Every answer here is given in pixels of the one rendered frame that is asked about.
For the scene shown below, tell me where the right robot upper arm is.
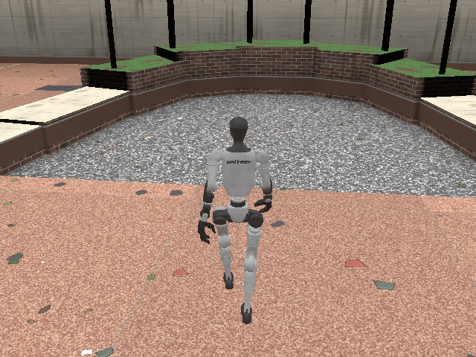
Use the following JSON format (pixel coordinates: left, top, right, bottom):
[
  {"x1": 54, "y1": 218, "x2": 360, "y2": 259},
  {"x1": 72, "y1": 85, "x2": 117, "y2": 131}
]
[{"x1": 254, "y1": 149, "x2": 271, "y2": 189}]

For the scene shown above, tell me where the robot head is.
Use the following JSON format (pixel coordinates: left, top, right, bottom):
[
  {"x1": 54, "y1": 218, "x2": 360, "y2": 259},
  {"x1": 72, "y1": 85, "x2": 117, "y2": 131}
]
[{"x1": 226, "y1": 117, "x2": 251, "y2": 152}]

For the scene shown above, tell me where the left robot hand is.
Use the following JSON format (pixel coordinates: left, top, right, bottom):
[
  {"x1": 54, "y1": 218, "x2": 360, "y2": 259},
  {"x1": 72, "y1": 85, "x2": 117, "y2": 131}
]
[{"x1": 198, "y1": 220, "x2": 216, "y2": 244}]

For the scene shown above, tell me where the left robot forearm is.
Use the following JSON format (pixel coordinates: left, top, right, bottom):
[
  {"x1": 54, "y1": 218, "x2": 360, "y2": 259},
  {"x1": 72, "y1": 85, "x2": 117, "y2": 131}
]
[{"x1": 199, "y1": 180, "x2": 214, "y2": 222}]

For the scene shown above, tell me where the robot right foot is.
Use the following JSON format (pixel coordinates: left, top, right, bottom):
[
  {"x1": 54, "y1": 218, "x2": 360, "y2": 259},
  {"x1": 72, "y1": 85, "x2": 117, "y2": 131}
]
[{"x1": 241, "y1": 303, "x2": 252, "y2": 324}]

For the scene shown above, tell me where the right robot forearm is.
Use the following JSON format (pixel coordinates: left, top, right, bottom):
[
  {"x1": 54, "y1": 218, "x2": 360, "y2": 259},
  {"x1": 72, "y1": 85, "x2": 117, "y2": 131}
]
[{"x1": 263, "y1": 179, "x2": 272, "y2": 202}]

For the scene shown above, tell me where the left robot upper arm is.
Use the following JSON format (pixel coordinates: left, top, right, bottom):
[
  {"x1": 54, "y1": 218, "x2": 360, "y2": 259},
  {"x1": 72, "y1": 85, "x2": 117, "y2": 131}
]
[{"x1": 207, "y1": 149, "x2": 223, "y2": 192}]

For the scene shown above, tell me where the right robot hand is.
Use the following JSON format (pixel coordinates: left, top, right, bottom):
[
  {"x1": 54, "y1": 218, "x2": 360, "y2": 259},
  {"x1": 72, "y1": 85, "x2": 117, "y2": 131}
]
[{"x1": 254, "y1": 198, "x2": 272, "y2": 213}]

